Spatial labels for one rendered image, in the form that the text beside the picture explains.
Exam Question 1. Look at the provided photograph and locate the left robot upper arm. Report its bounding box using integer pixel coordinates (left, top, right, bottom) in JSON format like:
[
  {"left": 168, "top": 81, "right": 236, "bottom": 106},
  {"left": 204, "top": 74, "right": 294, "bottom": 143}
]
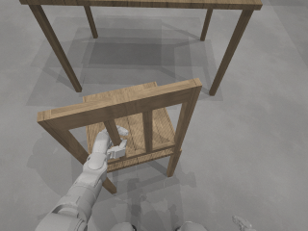
[{"left": 38, "top": 213, "right": 88, "bottom": 231}]

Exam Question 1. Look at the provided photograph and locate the left robot hand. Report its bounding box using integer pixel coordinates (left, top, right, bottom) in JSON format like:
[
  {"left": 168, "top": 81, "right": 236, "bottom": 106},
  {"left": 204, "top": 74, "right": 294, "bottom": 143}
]
[{"left": 91, "top": 125, "right": 129, "bottom": 160}]

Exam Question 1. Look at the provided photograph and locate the table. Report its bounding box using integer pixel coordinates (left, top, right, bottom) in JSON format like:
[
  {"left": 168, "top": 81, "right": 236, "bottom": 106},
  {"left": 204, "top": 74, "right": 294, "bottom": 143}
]
[{"left": 19, "top": 0, "right": 263, "bottom": 96}]

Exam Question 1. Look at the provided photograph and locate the right robot hand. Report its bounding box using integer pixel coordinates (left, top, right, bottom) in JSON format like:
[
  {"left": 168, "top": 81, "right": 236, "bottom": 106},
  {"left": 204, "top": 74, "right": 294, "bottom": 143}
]
[{"left": 232, "top": 216, "right": 256, "bottom": 231}]

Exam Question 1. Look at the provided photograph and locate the chair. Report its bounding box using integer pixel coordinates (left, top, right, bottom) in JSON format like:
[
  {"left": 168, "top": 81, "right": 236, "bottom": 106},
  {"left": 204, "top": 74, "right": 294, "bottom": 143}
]
[{"left": 37, "top": 78, "right": 203, "bottom": 194}]

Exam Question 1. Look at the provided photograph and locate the left robot forearm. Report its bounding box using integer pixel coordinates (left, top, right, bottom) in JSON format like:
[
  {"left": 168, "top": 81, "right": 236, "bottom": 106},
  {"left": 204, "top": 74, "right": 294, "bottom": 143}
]
[{"left": 35, "top": 152, "right": 108, "bottom": 231}]

